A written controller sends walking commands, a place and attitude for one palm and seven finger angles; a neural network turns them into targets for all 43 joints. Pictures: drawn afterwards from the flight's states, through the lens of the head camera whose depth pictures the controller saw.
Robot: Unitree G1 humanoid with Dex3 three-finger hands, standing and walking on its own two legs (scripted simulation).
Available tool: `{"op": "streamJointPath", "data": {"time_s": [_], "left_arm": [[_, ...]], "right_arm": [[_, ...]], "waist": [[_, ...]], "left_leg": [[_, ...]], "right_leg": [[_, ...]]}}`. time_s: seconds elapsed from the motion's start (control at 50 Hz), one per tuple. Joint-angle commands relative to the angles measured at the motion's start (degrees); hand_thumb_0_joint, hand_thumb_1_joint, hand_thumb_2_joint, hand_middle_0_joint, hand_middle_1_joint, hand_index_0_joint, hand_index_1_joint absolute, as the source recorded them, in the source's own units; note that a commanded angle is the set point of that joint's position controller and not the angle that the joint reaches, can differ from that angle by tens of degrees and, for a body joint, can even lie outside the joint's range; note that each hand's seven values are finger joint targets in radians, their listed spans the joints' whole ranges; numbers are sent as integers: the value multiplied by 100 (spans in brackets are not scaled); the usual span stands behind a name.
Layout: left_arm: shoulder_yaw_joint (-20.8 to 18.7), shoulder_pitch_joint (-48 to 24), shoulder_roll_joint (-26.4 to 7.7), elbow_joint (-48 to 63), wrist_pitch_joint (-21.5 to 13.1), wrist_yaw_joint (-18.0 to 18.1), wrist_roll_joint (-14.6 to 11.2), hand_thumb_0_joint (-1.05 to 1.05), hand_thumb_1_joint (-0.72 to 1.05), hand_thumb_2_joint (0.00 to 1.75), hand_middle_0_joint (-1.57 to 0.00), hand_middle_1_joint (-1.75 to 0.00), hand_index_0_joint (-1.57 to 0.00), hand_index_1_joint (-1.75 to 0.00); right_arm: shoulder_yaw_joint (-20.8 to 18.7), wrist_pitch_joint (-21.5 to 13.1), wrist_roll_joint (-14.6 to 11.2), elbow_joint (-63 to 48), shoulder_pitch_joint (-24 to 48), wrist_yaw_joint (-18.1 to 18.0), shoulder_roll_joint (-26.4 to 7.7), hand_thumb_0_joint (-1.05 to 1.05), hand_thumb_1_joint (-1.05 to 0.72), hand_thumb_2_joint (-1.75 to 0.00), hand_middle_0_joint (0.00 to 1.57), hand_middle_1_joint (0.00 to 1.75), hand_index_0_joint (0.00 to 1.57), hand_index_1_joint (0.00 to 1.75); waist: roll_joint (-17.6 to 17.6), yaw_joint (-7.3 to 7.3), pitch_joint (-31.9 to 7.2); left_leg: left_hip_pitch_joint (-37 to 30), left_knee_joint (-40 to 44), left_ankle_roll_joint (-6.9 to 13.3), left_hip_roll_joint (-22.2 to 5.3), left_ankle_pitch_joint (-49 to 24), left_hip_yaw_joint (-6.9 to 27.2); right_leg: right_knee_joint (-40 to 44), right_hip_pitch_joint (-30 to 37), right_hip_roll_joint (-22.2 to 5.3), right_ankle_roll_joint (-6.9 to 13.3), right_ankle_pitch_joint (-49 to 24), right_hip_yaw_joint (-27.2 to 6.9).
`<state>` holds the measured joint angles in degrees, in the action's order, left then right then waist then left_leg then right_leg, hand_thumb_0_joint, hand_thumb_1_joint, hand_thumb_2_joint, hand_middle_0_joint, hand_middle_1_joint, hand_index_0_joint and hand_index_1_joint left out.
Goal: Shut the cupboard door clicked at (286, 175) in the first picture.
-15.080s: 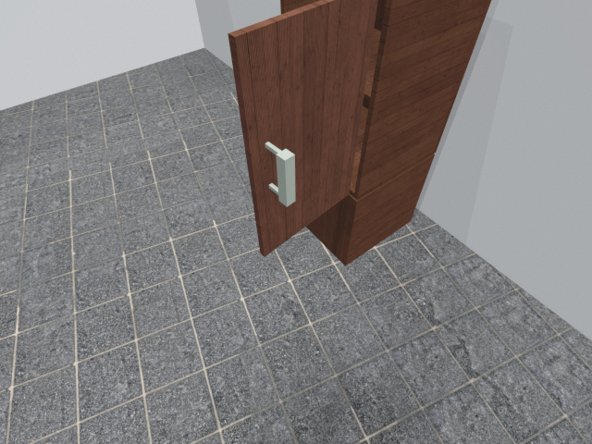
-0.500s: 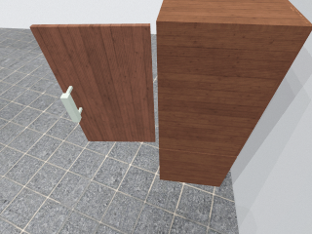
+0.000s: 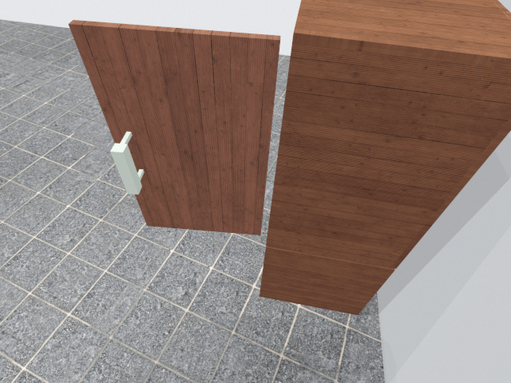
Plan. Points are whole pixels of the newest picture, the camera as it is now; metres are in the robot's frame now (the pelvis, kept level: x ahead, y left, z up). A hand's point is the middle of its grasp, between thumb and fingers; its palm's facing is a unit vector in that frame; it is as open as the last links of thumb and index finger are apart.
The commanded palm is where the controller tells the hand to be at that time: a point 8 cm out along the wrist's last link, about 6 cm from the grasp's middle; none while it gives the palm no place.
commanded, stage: shuffle to correct the standing spot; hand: left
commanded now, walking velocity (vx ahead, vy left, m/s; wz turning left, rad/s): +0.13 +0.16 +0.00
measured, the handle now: (131, 163) +0.55 +0.34 -0.03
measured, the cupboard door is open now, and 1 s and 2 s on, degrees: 96 96 96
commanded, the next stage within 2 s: come to a stop and stand still in 0.82 s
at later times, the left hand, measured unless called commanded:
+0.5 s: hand out of the picture +0.12 +0.20 -0.14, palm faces +0.09 -0.96 -0.26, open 7.2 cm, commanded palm none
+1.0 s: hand out of the picture +0.13 +0.29 -0.16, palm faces +0.10 -0.96 -0.27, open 7.4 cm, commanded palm none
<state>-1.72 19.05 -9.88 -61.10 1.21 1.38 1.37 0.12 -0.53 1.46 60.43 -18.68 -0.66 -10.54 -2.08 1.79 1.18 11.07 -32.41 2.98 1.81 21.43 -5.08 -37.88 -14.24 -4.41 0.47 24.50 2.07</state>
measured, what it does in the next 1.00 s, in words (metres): walks ahead: right foot, then left foot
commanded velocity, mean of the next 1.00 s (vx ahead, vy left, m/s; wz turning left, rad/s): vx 0.07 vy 0.15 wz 0.00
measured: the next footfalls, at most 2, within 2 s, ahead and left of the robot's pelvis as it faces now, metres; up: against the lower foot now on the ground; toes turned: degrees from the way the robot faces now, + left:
right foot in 0.32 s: +0.13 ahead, -0.09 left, +0.00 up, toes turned -7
left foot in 0.76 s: +0.17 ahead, +0.20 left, +0.00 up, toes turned +6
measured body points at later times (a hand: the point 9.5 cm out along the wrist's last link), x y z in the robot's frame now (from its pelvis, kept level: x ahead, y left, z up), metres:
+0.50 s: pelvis +0.07 +0.00 +0.01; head +0.09 -0.02 +0.46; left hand +0.12 +0.25 -0.12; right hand +0.08 -0.22 -0.15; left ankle +0.05 +0.15 -0.64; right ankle +0.09 -0.08 -0.73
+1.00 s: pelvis +0.12 +0.09 +0.00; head +0.15 +0.07 +0.45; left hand +0.13 +0.34 -0.14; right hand +0.19 -0.13 -0.16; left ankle +0.13 +0.20 -0.73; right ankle +0.10 +0.02 -0.71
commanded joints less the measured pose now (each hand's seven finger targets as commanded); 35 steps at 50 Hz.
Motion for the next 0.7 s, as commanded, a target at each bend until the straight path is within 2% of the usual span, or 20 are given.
{"op": "streamJointPath", "data": {"time_s": [0.0, 0.02, 0.04, 0.08, 0.18, 0.2, 0.24, 0.26, 0.28, 0.3, 0.32, 0.34, 0.36, 0.38, 0.42, 0.44, 0.52, 0.6, 0.64, 0.68], "left_arm": [[-98, -751, -459, 716, -172, 37, 46, 0, 90, 90, -20, -30, -20, -30], [-117, -780, -428, 684, -195, 17, 20, 0, 90, 90, -20, -30, -20, -30], [-108, -757, -357, 647, -188, -12, 7, 0, 90, 90, -20, -30, -20, -30], [-77, -712, -233, 627, -132, -51, -7, 0, 90, 90, -20, -30, -20, -30], [-52, -841, -164, 742, -117, -68, -7, 0, 90, 90, -20, -30, -20, -30], [-66, -760, -203, 754, -149, -56, -6, 0, 90, 90, -20, -30, -20, -30], [-108, -81, -243, 578, -235, -31, 13, 0, 90, 90, -20, -30, -20, -30], [-169, 503, -488, 423, -314, -6, 24, 0, 90, 90, -20, -30, -20, -30], [-274, 960, -1019, 332, -378, 65, 72, 0, 90, 90, -20, -30, -20, -30], [-348, 994, -1334, 353, -349, 91, -25, 0, 90, 90, -20, -30, -20, -30], [-355, 650, -1224, 442, -313, 107, -62, 0, 90, 90, -20, -30, -20, -30], [-335, 250, -1044, 567, -321, 112, -47, 0, 90, 90, -20, -30, -20, -30], [-284, -52, -902, 613, -329, 109, -20, 0, 90, 90, -20, -30, -20, -30], [-246, -275, -744, 666, -336, 104, -15, 0, 90, 90, -20, -30, -20, -30], [-259, -321, -722, 679, -356, 86, 13, 0, 90, 90, -20, -30, -20, -30], [-286, -290, -735, 667, -376, 59, 22, 0, 90, 90, -20, -30, -20, -30], [-358, -97, -1035, 590, -358, -7, 40, 0, 90, 90, -20, -30, -20, -30], [-417, -20, -1253, 541, -263, -16, 77, 0, 90, 90, -20, -30, -20, -30], [-435, -111, -1315, 540, -207, 0, 75, 0, 90, 90, -20, -30, -20, -30], [-416, -128, -1195, 521, -119, 16, 50, 0, 90, 90, -20, -30, -20, -30]], "right_arm": [[-87, -165, 6, 66, -1342, -139, -654, 0, -90, -90, 20, 30, 20, 30], [-85, -186, 22, -12, -1168, -140, -622, 0, -90, -90, 20, 30, 20, 30], [-81, -197, 40, -77, -990, -147, -641, 0, -90, -90, 20, 30, 20, 30], [-87, -208, 32, -126, -844, -155, -670, 0, -90, -90, 20, 30, 20, 30], [-101, -193, 32, -86, -778, -135, -632, 0, -90, -90, 20, 30, 20, 30], [-106, -180, 19, -82, -764, -126, -611, 0, -90, -90, 20, 30, 20, 30], [-138, -172, -49, -96, -655, -91, -687, 0, -90, -90, 20, 30, 20, 30], [-154, -190, -100, -119, -630, -60, -654, 0, -90, -90, 20, 30, 20, 30], [-145, -210, -157, -218, -771, -18, -371, 0, -90, -90, 20, 30, 20, 30], [-185, -110, -66, -347, -761, -26, -402, 0, -90, -90, 20, 30, 20, 30], [-241, -23, -10, -322, -703, -38, -463, 0, -90, -90, 20, 30, 20, 30], [-246, 38, -17, -306, -428, 10, -364, 0, -90, -90, 20, 30, 20, 30], [-246, 109, 16, -271, -321, 71, -288, 0, -90, -90, 20, 30, 20, 30], [-257, 158, 35, -259, -362, 114, -294, 0, -90, -90, 20, 30, 20, 30], [-249, 193, 28, -240, -404, 155, -127, 0, -90, -90, 20, 30, 20, 30], [-241, 203, 25, -236, -416, 160, -79, 0, -90, -90, 20, 30, 20, 30], [-224, 159, -33, -434, 55, 175, -39, 0, -90, -90, 20, 30, 20, 30], [-248, 117, -74, -653, 430, 169, -172, 0, -90, -90, 20, 30, 20, 30], [-265, 89, -90, -678, 380, 158, -270, 0, -90, -90, 20, 30, 20, 30], [-279, 36, -91, -526, -58, 117, -389, 0, -90, -90, 20, 30, 20, 30]], "waist": [[1374, -493, 438], [960, -434, 382], [742, -356, 268], [727, -250, 229], [790, -190, 308], [613, -126, 294], [345, 216, -75], [-100, 461, -413], [-1425, 548, -816], [-1426, 392, -706], [-692, 241, -194], [-397, 156, 233], [-673, 11, 496], [-712, -103, 569], [-556, -194, 431], [-616, -223, 332], [-590, -17, 53], [-889, 123, 36], [-932, 36, 96], [-512, -162, -74]], "left_leg": [[-1347, 1428, 1191, -1913, -3985, 2220], [-1325, 1258, 1278, -1916, -4410, 2018], [-1351, 1248, 1236, -1784, -4566, 1761], [-1102, 1409, 1122, -1566, -4296, 1347], [-642, 1476, 1027, -1410, -3905, 1022], [-493, 1305, 971, -1409, -4021, 1015], [-226, 600, 680, -1193, -3796, 661], [221, -169, 413, -908, -3022, 435], [1517, -1602, 48, -209, -592, 93], [2110, -3089, -179, 108, 1372, 330], [2271, -3590, -219, -240, 1164, 751], [2253, -3757, -257, -382, 700, 724], [2281, -3848, -294, -499, 392, 688], [2154, -3715, -335, -610, 75, 680], [1836, -3342, -425, -593, -285, 440], [1752, -3051, -473, -552, -459, 333], [1590, -1672, -615, -472, -557, 10], [1236, -862, -626, -379, -418, -54], [713, -277, -571, -326, -514, -38], [-321, 760, -545, -278, -1032, -172]], "right_leg": [[-2433, -2441, 142, 180, 1036, 94], [-2578, -2417, 24, 200, 936, 73], [-2559, -2325, -2, 185, 737, 110], [-2369, -2035, 28, 127, 372, 279], [-989, -1211, 183, 158, 63, 487], [-585, -860, 219, 196, -109, 467], [499, 297, 236, 176, -1113, 498], [1050, 1323, -126, 246, -1681, 115], [1469, 2463, -1664, 809, -2344, -1924], [2178, 2131, -2715, 1397, -3055, -3236], [2311, 1494, -2681, 1617, -2426, -2914], [2483, 585, -2349, 1453, -1467, -2571], [2605, -30, -2102, 1259, -942, -2202], [2666, -363, -1853, 1122, -735, -1667], [2622, -615, -1470, 935, -1271, -884], [2575, -545, -1319, 843, -1559, -653], [2315, -10, -1260, 839, -2114, -482], [2138, 85, -1441, 815, -1649, -643], [1896, -202, -1423, 695, -1496, -629], [1123, -550, -1049, 432, -1157, -329]]}}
